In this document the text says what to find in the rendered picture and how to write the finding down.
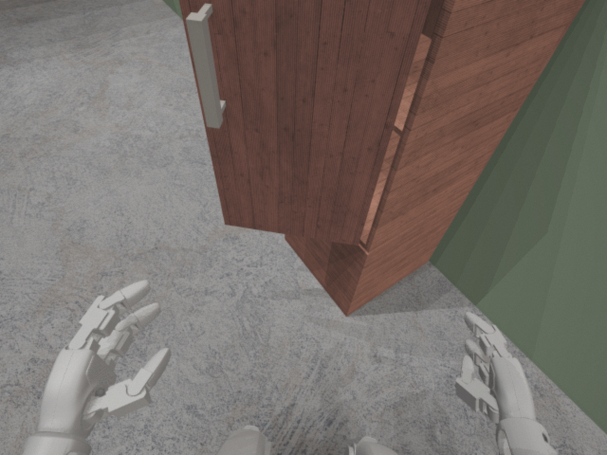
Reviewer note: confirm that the left robot hand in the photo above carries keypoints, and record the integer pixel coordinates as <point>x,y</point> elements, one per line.
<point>69,404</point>

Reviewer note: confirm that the cupboard door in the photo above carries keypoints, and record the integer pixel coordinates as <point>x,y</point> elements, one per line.
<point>312,91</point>

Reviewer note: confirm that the robot left forearm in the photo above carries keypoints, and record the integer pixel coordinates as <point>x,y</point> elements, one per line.
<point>54,443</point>

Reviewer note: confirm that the handle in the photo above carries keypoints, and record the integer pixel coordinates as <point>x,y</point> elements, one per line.
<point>200,39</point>

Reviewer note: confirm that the left robot thigh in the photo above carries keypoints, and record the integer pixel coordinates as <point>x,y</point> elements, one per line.
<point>245,442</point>

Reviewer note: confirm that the robot right forearm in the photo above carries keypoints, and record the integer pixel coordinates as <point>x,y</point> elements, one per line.
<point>522,436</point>

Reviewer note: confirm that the right robot hand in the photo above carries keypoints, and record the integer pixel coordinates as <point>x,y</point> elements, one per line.
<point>503,374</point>

